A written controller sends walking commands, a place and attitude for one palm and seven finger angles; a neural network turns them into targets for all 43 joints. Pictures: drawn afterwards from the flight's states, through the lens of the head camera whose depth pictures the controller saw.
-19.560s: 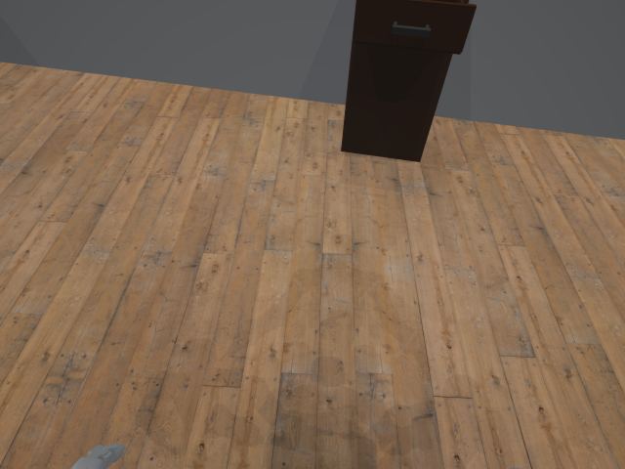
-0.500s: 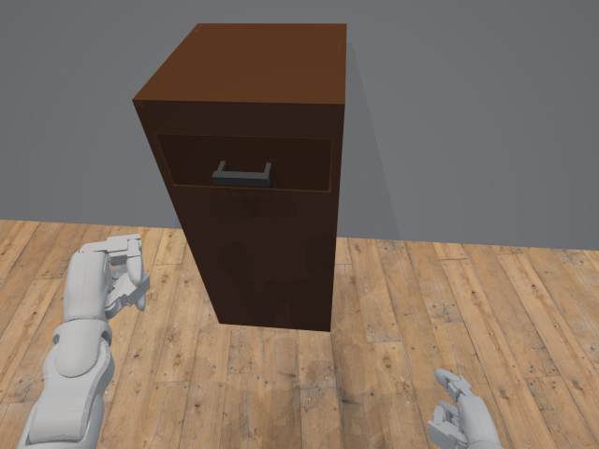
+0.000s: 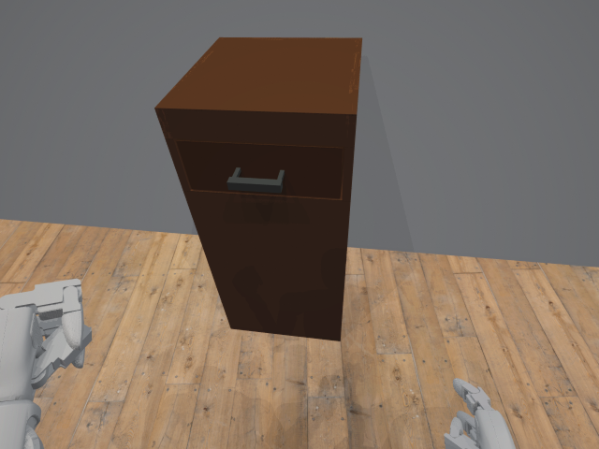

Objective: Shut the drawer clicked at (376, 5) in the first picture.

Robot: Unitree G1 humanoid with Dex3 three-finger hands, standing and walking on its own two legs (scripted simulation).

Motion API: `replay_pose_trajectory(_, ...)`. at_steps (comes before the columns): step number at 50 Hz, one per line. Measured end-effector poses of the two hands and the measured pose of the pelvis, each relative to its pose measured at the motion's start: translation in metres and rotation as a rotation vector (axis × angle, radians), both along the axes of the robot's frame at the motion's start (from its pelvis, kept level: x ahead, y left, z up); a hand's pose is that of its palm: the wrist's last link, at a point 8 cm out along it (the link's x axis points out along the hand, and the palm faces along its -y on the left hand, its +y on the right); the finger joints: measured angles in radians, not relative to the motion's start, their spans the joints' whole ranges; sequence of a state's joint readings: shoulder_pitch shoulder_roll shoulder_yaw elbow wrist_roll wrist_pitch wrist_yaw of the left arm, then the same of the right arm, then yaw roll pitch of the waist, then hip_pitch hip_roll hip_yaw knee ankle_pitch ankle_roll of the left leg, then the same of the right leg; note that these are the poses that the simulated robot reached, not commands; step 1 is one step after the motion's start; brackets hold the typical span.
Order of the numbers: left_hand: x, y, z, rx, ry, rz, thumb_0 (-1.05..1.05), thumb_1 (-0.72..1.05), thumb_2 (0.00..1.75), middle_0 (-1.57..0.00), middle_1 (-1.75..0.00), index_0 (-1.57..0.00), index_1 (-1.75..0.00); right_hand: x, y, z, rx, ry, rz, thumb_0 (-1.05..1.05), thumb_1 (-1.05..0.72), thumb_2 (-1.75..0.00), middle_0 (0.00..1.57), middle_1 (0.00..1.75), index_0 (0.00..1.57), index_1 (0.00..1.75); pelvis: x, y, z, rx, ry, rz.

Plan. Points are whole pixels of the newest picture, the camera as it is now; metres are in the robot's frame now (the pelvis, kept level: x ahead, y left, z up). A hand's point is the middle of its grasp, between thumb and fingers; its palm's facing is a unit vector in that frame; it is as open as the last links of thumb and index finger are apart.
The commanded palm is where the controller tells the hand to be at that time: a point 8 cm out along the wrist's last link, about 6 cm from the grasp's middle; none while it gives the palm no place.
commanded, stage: step back with the hand held close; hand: left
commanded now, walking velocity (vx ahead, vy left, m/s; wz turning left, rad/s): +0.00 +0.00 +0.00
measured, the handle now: (257, 178) +0.65 +0.20 -0.01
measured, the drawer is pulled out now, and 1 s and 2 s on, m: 0.00 0.00 0.00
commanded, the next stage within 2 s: stop stepping back and stand still in 1.70 s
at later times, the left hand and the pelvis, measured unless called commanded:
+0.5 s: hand (80, 330) +0.18 +0.26 +0.15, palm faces +0.28 -0.81 -0.51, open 3.3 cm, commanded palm +0.12 +0.30 +0.17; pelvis -0.02 +0.02 +0.00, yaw -1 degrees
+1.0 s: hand (13, 405) +0.10 +0.27 +0.15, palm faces +0.37 -0.82 -0.44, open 3.3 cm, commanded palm +0.04 +0.31 +0.17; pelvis -0.09 +0.03 -0.02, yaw +0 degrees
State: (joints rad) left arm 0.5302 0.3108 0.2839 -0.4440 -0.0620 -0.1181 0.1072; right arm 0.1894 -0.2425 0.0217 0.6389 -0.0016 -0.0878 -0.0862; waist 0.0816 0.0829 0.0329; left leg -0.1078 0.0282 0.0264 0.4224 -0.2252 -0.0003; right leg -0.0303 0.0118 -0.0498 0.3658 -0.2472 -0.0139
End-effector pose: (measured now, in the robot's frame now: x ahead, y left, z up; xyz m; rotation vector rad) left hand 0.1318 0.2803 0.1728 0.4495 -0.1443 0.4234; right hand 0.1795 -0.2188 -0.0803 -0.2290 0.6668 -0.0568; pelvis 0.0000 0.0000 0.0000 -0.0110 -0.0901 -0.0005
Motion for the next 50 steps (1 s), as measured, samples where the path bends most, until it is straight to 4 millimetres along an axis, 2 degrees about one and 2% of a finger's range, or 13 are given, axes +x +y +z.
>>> replay_pose_trajectory(6, 0.009, -0.003, -0.004, -0.018, -0.001, -0.019, 0.02, 0.89, 0.90, -1.41, -1.60, -1.41, -1.60, 0.000, 0.004, 0.002, 0.004, -0.016, 0.001, 0.01, -0.91, -0.90, 0.20, 0.30, 0.20, 0.30, 0.001, 0.000, 0.000, 0.002, -0.002, -0.004)
replay_pose_trajectory(12, 0.019, 0.004, 0.009, 0.061, -0.024, -0.052, 0.02, 0.89, 0.90, -1.41, -1.60, -1.41, -1.60, -0.002, 0.005, 0.003, 0.015, 0.012, -0.018, 0.01, -0.90, -0.90, 0.20, 0.30, 0.20, 0.30, 0.001, 0.003, 0.000, -0.006, 0.044, -0.006)
replay_pose_trajectory(21, 0.021, 0.009, -0.004, 0.087, 0.091, -0.128, 0.02, 0.89, 0.90, -1.41, -1.60, -1.41, -1.60, -0.022, -0.005, -0.003, -0.022, 0.107, -0.114, 0.01, -0.91, -0.90, 0.20, 0.30, 0.20, 0.30, -0.006, 0.018, 0.000, 0.003, 0.105, -0.017)
replay_pose_trajectory(28, 0.004, 0.022, 0.000, 0.114, 0.072, -0.130, 0.02, 0.89, 0.90, -1.41, -1.60, -1.41, -1.60, -0.038, 0.002, 0.000, -0.035, 0.110, -0.128, 0.01, -0.91, -0.90, 0.20, 0.30, 0.20, 0.30, -0.024, 0.026, -0.002, 0.002, 0.109, -0.018)
replay_pose_trajectory(39, -0.040, 0.029, -0.001, 0.134, 0.000, -0.120, 0.02, 0.89, 0.90, -1.41, -1.60, -1.41, -1.60, -0.067, 0.018, 0.003, -0.036, 0.048, -0.090, 0.01, -0.90, -0.90, 0.20, 0.30, 0.20, 0.30, -0.062, 0.031, -0.009, -0.014, 0.101, -0.004)
replay_pose_trajectory(45, -0.061, 0.030, -0.002, 0.141, -0.043, -0.104, 0.02, 0.88, 0.90, -1.41, -1.60, -1.41, -1.60, -0.088, 0.017, -0.001, -0.051, 0.047, -0.075, 0.01, -0.90, -0.90, 0.20, 0.30, 0.20, 0.30, -0.079, 0.030, -0.014, -0.025, 0.093, 0.000)
replay_pose_trajectory(50, -0.070, 0.030, -0.002, 0.108, -0.103, -0.121, 0.02, 0.88, 0.90, -1.41, -1.60, -1.41, -1.60, -0.109, 0.013, -0.005, -0.083, 0.071, -0.090, 0.01, -0.90, -0.90, 0.20, 0.30, 0.20, 0.30, -0.089, 0.034, -0.017, -0.036, 0.089, -0.005)
